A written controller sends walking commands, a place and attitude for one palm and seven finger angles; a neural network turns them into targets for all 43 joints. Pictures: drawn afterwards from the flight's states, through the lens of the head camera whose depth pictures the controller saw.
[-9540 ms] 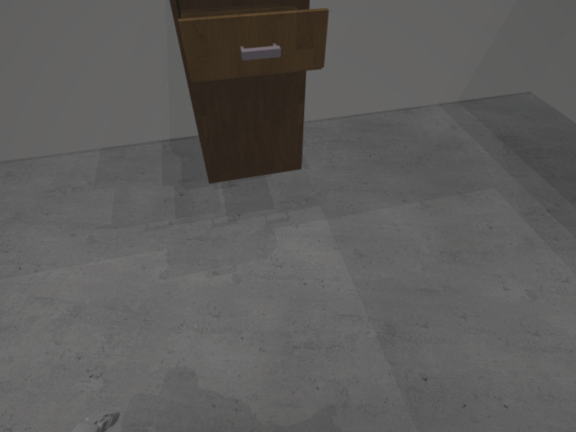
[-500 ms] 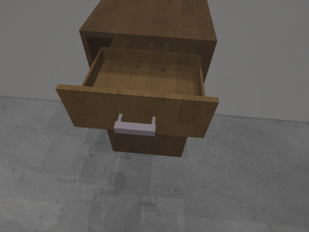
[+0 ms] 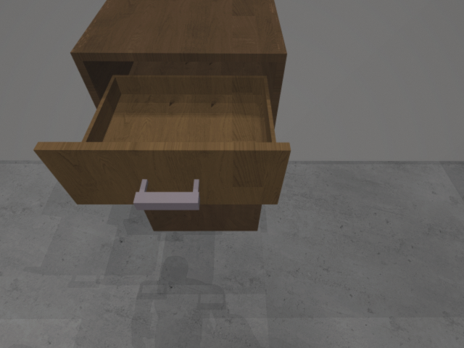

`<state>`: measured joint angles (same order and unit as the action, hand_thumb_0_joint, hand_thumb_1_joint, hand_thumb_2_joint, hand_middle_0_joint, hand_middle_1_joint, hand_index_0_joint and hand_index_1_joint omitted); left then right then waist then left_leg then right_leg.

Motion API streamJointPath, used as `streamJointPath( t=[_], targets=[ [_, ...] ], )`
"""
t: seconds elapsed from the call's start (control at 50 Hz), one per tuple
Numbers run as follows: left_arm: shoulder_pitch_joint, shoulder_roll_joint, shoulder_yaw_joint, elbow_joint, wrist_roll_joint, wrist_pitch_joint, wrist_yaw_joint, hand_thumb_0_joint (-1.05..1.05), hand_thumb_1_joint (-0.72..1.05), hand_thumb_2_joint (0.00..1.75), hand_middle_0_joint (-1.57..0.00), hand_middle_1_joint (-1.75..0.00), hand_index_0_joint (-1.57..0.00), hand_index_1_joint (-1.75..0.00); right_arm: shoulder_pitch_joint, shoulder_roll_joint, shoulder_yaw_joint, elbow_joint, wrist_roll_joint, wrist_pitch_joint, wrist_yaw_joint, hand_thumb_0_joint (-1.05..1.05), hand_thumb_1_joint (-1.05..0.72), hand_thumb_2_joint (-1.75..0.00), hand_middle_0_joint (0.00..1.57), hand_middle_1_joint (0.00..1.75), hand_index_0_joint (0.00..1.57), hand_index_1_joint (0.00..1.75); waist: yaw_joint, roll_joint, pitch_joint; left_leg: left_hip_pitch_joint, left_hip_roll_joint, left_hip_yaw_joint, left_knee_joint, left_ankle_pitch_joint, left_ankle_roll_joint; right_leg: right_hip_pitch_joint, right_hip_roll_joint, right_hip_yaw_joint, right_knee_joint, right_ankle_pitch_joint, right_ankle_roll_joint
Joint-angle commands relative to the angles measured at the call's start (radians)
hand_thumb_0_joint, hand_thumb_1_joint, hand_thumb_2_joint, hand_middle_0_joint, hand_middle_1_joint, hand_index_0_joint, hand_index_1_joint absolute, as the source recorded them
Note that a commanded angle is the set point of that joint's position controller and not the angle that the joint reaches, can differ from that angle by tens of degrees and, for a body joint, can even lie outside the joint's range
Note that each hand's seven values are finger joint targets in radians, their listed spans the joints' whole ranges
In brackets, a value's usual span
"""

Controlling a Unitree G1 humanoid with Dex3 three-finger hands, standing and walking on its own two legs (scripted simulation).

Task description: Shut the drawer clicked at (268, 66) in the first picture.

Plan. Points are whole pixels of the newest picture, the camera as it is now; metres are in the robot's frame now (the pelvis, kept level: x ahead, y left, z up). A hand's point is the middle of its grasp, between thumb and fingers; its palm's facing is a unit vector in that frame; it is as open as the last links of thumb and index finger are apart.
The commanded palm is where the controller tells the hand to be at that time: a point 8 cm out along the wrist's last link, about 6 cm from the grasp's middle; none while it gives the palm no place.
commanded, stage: shuffle to correct the standing spot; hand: left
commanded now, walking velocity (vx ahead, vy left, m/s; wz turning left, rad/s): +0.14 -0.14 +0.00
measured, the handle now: (169, 192) +0.39 +0.14 +0.02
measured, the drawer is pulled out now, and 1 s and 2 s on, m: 0.28 0.28 0.28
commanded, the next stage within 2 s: come to a stop and stand still in 0.28 s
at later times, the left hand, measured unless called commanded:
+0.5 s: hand (176, 340) +0.16 +0.12 -0.17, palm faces +0.04 -0.98 -0.21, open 7.3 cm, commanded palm none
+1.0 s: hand out of the picture +0.10 +0.16 -0.19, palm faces +0.12 -0.96 -0.23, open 7.4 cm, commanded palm none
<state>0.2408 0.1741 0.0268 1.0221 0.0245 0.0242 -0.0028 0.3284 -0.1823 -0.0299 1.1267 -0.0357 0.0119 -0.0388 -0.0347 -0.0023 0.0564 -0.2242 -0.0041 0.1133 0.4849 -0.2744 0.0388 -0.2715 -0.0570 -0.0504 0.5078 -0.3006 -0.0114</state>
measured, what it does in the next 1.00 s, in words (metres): steps on the spot: right foot, then left foot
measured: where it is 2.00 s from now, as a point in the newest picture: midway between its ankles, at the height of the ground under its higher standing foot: outside the picture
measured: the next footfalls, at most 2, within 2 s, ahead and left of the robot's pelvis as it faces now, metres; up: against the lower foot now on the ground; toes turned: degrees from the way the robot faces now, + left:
right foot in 0.52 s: +0.19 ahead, -0.22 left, +0.00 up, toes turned -2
left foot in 0.92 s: +0.09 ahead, +0.06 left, +0.00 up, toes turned +5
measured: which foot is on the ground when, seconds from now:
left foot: down 0.00-0.52, up 0.54-0.90, down 0.92-1.00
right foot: down 0.00-0.22, up 0.24-0.50, down 0.52-0.92, up 0.94-1.00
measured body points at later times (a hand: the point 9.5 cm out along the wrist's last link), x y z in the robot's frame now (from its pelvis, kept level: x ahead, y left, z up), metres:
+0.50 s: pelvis +0.10 -0.07 +0.00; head +0.14 -0.08 +0.44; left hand +0.16 +0.17 -0.15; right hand +0.07 -0.29 -0.16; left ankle +0.04 +0.07 -0.74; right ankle +0.15 -0.21 -0.73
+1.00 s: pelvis +0.05 -0.05 -0.01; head +0.08 -0.01 +0.44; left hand +0.09 +0.21 -0.17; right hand +0.16 -0.29 -0.14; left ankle +0.05 +0.05 -0.74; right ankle +0.12 -0.20 -0.71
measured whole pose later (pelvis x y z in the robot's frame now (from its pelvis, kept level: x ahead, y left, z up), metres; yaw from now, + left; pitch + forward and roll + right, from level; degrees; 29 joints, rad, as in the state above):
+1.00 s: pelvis +0.05 -0.05 -0.01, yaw +5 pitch -1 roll +0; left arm 0.17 0.25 0.06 0.95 0.03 0.07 0.03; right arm 0.14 -0.18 -0.04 0.93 -0.04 0.03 -0.01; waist 0.02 -0.07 0.11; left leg -0.29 -0.01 0.02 0.62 -0.31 0.03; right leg -0.47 -0.06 0.02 0.84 -0.43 0.04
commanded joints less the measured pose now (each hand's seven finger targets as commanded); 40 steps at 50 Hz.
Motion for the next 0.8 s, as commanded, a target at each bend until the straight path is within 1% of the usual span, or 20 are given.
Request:
streamJointPath(
  t=[0.0, 0.02, 0.08, 0.16, 0.18, 0.2, 0.22, 0.24, 0.28, 0.34, 0.42, 0.44, 0.46, 0.48, 0.5, 0.54, 0.56, 0.58, 0.68, 0.78],
  targets=[
    [0.182, 0.168, 0.039, 0.011, -0.005, -0.012, 0.018, 0.00, 0.90, 0.90, -0.20, -0.30, -0.20, -0.30, -0.029, -0.045, -0.009, -0.088, 0.011, -0.019, 0.004, 0.00, -0.90, -0.90, 0.20, 0.30, 0.20, 0.30, 0.073, -0.209, 0.002, -0.283, 0.017, 0.020, 0.222, -0.230, -0.017, 0.169, -0.264, 0.348, -0.276, -0.211, -0.187],
    [0.161, 0.157, 0.039, 0.007, -0.003, -0.017, 0.021, 0.00, 0.90, 0.90, -0.20, -0.30, -0.20, -0.30, -0.048, -0.051, -0.016, -0.086, 0.010, -0.018, 0.005, 0.00, -0.90, -0.90, 0.20, 0.30, 0.20, 0.30, 0.071, -0.181, 0.006, -0.288, 0.032, -0.002, 0.348, -0.265, -0.013, 0.125, -0.261, 0.348, -0.285, -0.207, -0.228],
    [0.079, 0.121, 0.034, -0.023, 0.007, -0.023, 0.029, 0.00, 0.90, 0.90, -0.20, -0.30, -0.20, -0.30, -0.024, -0.039, -0.021, -0.092, 0.012, -0.015, 0.010, 0.00, -0.90, -0.90, 0.20, 0.30, 0.20, 0.30, 0.026, -0.125, 0.042, -0.264, 0.067, -0.036, 0.422, -0.265, -0.013, 0.052, -0.224, 0.247, -0.230, 0.007, -0.233],
    [0.020, 0.103, 0.029, -0.039, -0.009, -0.022, 0.020, 0.00, 0.90, 0.90, -0.20, -0.30, -0.20, -0.30, 0.137, -0.002, -0.005, -0.050, 0.006, -0.035, 0.008, 0.00, -0.90, -0.90, 0.20, 0.30, 0.20, 0.30, -0.035, -0.043, -0.003, 0.077, 0.042, 0.019, -0.005, 0.029, -0.035, -0.070, -0.097, 0.072, -0.017, 0.060, -0.129],
    [0.025, 0.068, 0.021, -0.055, -0.012, -0.017, 0.014, 0.00, 0.90, 0.90, -0.20, -0.30, -0.20, -0.30, 0.181, -0.062, -0.014, -0.039, 0.001, -0.042, 0.001, 0.00, -0.90, -0.90, 0.20, 0.30, 0.20, 0.30, -0.043, 0.114, 0.008, 0.139, 0.147, -0.143, -0.094, 0.020, -0.002, -0.164, -0.029, 0.025, 0.137, -0.025, -0.081],
    [0.027, 0.027, 0.015, -0.078, -0.009, -0.016, 0.007, 0.00, 0.90, 0.90, -0.20, -0.30, -0.20, -0.30, 0.219, -0.153, -0.038, -0.045, -0.011, -0.043, -0.005, 0.00, -0.90, -0.90, 0.20, 0.30, 0.20, 0.30, -0.054, 0.307, 0.027, 0.179, 0.369, -0.463, -0.227, 0.022, 0.096, -0.329, 0.056, -0.063, 0.328, -0.223, -0.019],
    [-0.035, 0.066, 0.023, -0.108, 0.004, -0.015, 0.004, 0.00, 0.90, 0.90, -0.20, -0.30, -0.20, -0.30, 0.218, -0.187, -0.049, -0.055, -0.013, -0.035, -0.009, 0.00, -0.90, -0.90, 0.20, 0.30, 0.20, 0.30, -0.068, 0.237, 0.075, 0.137, 0.461, -0.566, -0.271, 0.060, 0.189, -0.384, 0.032, 0.014, 0.496, -0.295, -0.020],
    [-0.051, 0.080, 0.029, -0.121, 0.011, -0.015, 0.003, 0.00, 0.90, 0.90, -0.20, -0.30, -0.20, -0.30, 0.205, -0.188, -0.045, -0.065, -0.010, -0.040, -0.012, 0.00, -0.90, -0.90, 0.20, 0.30, 0.20, 0.30, -0.054, 0.197, 0.069, 0.142, 0.463, -0.566, -0.259, 0.164, 0.218, -0.425, 0.005, 0.060, 0.578, -0.266, -0.018],
    [-0.074, 0.082, 0.034, -0.103, 0.005, -0.024, -0.002, 0.00, 0.90, 0.90, -0.20, -0.30, -0.20, -0.30, 0.148, -0.132, -0.029, -0.073, -0.006, -0.054, -0.016, 0.00, -0.90, -0.90, 0.20, 0.30, 0.20, 0.30, -0.030, 0.147, 0.049, 0.146, 0.409, -0.438, -0.201, 0.422, 0.188, -0.426, -0.030, 0.094, 0.617, -0.167, -0.001],
    [-0.050, 0.047, 0.027, -0.094, -0.009, -0.023, -0.015, 0.00, 0.90, 0.90, -0.20, -0.30, -0.20, -0.30, 0.082, -0.146, -0.031, -0.101, -0.003, -0.061, -0.022, 0.00, -0.90, -0.90, 0.20, 0.30, 0.20, 0.30, -0.005, 0.110, -0.025, 0.175, 0.337, -0.256, -0.156, 0.548, 0.142, -0.325, -0.041, 0.054, 0.456, -0.108, 0.015],
    [-0.009, 0.015, 0.018, -0.078, -0.012, -0.031, -0.012, 0.00, 0.90, 0.90, -0.20, -0.30, -0.20, -0.30, 0.017, -0.144, -0.030, -0.106, -0.002, -0.040, -0.009, 0.00, -0.90, -0.90, 0.20, 0.30, 0.20, 0.30, 0.022, 0.143, -0.057, 0.050, 0.229, -0.115, -0.071, 0.448, 0.061, -0.029, 0.021, -0.067, 0.104, 0.058, 0.028],
    [0.049, 0.028, 0.020, -0.057, -0.013, -0.041, -0.004, 0.00, 0.90, 0.90, -0.20, -0.30, -0.20, -0.30, 0.006, -0.128, -0.029, -0.103, 0.003, -0.035, -0.004, 0.00, -0.90, -0.90, 0.20, 0.30, 0.20, 0.30, 0.049, 0.090, -0.076, 0.025, 0.189, -0.090, -0.001, 0.415, 0.022, 0.074, 0.035, -0.081, -0.012, 0.181, 0.036],
    [0.116, 0.086, 0.029, -0.032, -0.012, -0.054, 0.007, 0.00, 0.90, 0.90, -0.20, -0.30, -0.20, -0.30, 0.013, -0.103, -0.026, -0.102, 0.010, -0.031, 0.002, 0.00, -0.90, -0.90, 0.20, 0.30, 0.20, 0.30, 0.073, -0.005, -0.120, -0.048, 0.139, -0.072, 0.091, 0.273, -0.025, 0.215, -0.027, 0.005, -0.060, 0.395, 0.033],
    [0.138, 0.176, 0.043, -0.021, -0.007, -0.064, 0.022, 0.00, 0.90, 0.90, -0.20, -0.30, -0.20, -0.30, 0.037, -0.047, -0.018, -0.114, 0.021, -0.020, 0.007, 0.00, -0.90, -0.90, 0.20, 0.30, 0.20, 0.30, 0.063, -0.239, -0.147, -0.154, 0.060, -0.031, 0.180, -0.090, -0.072, 0.268, -0.233, 0.238, -0.082, 0.711, -0.046],
    [0.126, 0.212, 0.046, -0.028, -0.010, -0.059, 0.026, 0.00, 0.90, 0.90, -0.20, -0.30, -0.20, -0.30, 0.054, -0.038, -0.023, -0.119, 0.030, -0.002, -0.001, 0.00, -0.90, -0.90, 0.20, 0.30, 0.20, 0.30, 0.061, -0.280, -0.158, -0.122, 0.046, -0.055, 0.285, -0.350, -0.077, 0.202, -0.346, 0.297, -0.127, 0.829, -0.149],
    [0.059, 0.200, 0.049, -0.056, 0.003, -0.048, 0.034, 0.00, 0.90, 0.90, -0.20, -0.30, -0.20, -0.30, 0.035, -0.015, -0.031, -0.114, 0.028, 0.013, -0.001, 0.00, -0.90, -0.90, 0.20, 0.30, 0.20, 0.30, 0.041, -0.106, -0.054, -0.142, 0.035, -0.064, 0.397, -0.362, -0.070, 0.090, -0.337, 0.265, -0.085, 0.953, -0.195],
    [0.047, 0.200, 0.058, -0.053, 0.004, -0.051, 0.045, 0.00, 0.90, 0.90, -0.20, -0.30, -0.20, -0.30, 0.019, -0.026, -0.033, -0.108, 0.027, 0.019, -0.004, 0.00, -0.90, -0.90, 0.20, 0.30, 0.20, 0.30, 0.048, -0.215, -0.065, -0.206, 0.042, -0.082, 0.477, -0.371, -0.077, 0.154, -0.332, 0.279, -0.045, 1.101, -0.208],
    [0.052, 0.191, 0.060, -0.055, 0.005, -0.047, 0.053, 0.00, 0.90, 0.90, -0.20, -0.30, -0.20, -0.30, -0.005, -0.056, -0.041, -0.112, 0.028, 0.021, -0.005, 0.00, -0.90, -0.90, 0.20, 0.30, 0.20, 0.30, 0.068, -0.240, -0.084, -0.251, 0.034, -0.105, 0.552, -0.374, -0.082, 0.206, -0.338, 0.274, -0.030, 1.180, -0.223],
    [0.006, 0.210, 0.080, -0.107, 0.007, -0.025, 0.073, 0.00, 0.90, 0.90, -0.20, -0.30, -0.20, -0.30, -0.112, -0.079, -0.054, -0.184, 0.017, 0.055, 0.019, 0.00, -0.90, -0.90, 0.20, 0.30, 0.20, 0.30, 0.074, -0.121, -0.139, -0.274, 0.014, -0.154, 0.652, -0.233, -0.099, 0.161, -0.330, 0.225, -0.063, 0.868, -0.214],
    [-0.067, 0.231, 0.081, -0.155, 0.021, -0.014, 0.068, 0.00, 0.90, 0.90, -0.20, -0.30, -0.20, -0.30, -0.118, -0.082, -0.053, -0.227, 0.018, 0.056, 0.035, 0.00, -0.90, -0.90, 0.20, 0.30, 0.20, 0.30, 0.049, -0.185, -0.128, -0.161, 0.022, -0.145, 0.449, -0.203, -0.087, 0.030, -0.311, 0.213, -0.099, 0.463, -0.182]
  ],
)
